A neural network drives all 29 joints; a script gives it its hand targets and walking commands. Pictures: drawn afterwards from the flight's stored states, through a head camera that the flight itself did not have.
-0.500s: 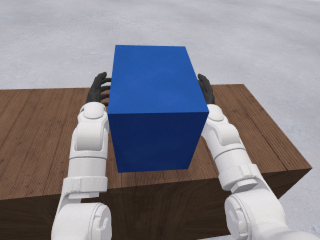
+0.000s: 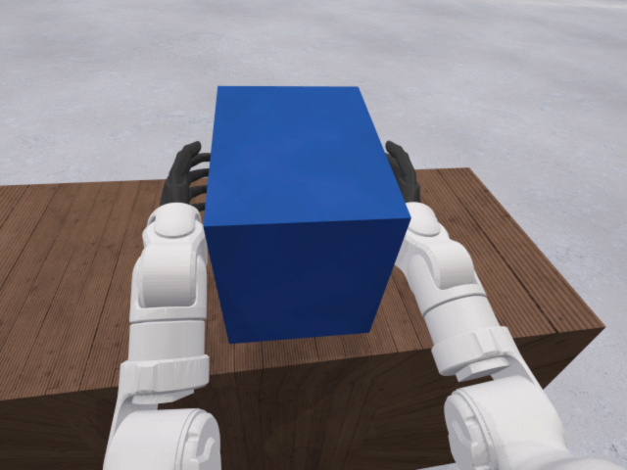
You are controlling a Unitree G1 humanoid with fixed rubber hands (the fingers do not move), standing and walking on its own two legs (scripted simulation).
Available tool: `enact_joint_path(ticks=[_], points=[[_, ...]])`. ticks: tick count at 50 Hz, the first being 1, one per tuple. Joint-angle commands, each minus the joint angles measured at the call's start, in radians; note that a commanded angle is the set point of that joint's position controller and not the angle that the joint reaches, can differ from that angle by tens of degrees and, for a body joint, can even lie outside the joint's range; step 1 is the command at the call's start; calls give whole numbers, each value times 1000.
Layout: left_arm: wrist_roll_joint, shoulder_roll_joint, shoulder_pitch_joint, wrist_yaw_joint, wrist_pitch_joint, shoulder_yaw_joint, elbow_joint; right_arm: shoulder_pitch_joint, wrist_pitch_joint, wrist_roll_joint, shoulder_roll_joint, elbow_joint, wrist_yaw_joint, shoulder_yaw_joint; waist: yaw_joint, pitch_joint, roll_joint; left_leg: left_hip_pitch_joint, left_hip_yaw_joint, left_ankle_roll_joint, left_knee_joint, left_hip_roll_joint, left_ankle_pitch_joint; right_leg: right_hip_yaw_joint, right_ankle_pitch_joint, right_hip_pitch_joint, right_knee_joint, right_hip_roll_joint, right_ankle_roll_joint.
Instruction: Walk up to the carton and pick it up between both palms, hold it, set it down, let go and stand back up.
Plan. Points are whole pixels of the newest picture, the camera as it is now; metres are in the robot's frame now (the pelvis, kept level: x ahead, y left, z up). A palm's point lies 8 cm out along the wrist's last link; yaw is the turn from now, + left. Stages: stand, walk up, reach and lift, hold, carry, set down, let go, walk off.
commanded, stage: hold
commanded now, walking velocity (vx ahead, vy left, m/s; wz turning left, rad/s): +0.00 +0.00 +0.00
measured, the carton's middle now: (295, 212) +0.37 +0.00 +0.18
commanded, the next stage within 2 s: none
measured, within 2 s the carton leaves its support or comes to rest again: neither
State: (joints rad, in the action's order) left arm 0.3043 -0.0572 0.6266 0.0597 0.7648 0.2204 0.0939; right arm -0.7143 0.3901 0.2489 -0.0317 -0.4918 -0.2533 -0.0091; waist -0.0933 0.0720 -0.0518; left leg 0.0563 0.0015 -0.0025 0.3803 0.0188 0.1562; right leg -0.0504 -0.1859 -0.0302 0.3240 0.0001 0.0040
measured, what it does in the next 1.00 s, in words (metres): stands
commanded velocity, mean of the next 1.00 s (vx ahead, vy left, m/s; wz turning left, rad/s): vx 0.00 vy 0.00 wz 0.00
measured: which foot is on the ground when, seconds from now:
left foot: down 0.00-1.00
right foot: down 0.00-1.00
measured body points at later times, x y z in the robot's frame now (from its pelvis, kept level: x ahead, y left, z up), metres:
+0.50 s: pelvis -0.02 +0.00 +0.00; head -0.07 +0.03 +0.45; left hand +0.37 +0.14 +0.22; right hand +0.37 -0.13 +0.22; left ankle +0.05 +0.12 -0.75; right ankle +0.01 -0.12 -0.75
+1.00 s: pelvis -0.01 +0.00 +0.00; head -0.05 +0.03 +0.45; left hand +0.37 +0.14 +0.21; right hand +0.38 -0.13 +0.21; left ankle +0.05 +0.12 -0.75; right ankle +0.01 -0.12 -0.75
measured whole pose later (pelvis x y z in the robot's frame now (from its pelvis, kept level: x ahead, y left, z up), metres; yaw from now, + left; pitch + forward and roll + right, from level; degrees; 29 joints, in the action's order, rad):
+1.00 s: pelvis -0.01 +0.00 +0.00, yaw +0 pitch -9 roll -1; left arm 0.31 -0.05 0.66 0.06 0.82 0.23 0.11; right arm -0.78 0.44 0.27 -0.04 -0.54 -0.25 0.01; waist -0.09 0.03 -0.06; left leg 0.08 0.01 -0.01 0.38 0.02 0.15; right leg -0.04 -0.18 0.00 0.34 0.01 0.00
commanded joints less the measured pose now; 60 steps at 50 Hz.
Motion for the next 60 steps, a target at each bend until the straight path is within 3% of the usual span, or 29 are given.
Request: enact_joint_path(ticks=[1,24,41,60], points=[[-164,-589,760,-161,-73,-490,-137,-896,-83,76,607,391,92,-369,-3,-546,79,-243,-4,-13,-16,-55,-275,-24,249,35,-49,64,66],[-164,-608,896,-151,-57,-434,-18,-1022,-57,61,624,236,115,-277,-3,-534,92,-163,-14,-1,-62,-47,-69,-19,28,93,-70,55,50],[-177,-616,867,-139,-52,-469,-86,-995,-46,97,635,290,106,-317,-2,-569,96,-209,-5,-8,-32,-50,-169,-15,112,86,-59,62,57],[-171,-595,786,-163,-12,-500,-180,-917,-8,123,625,400,76,-373,-5,-538,88,-235,-3,-13,-12,-56,-257,-13,222,42,-48,65,70]])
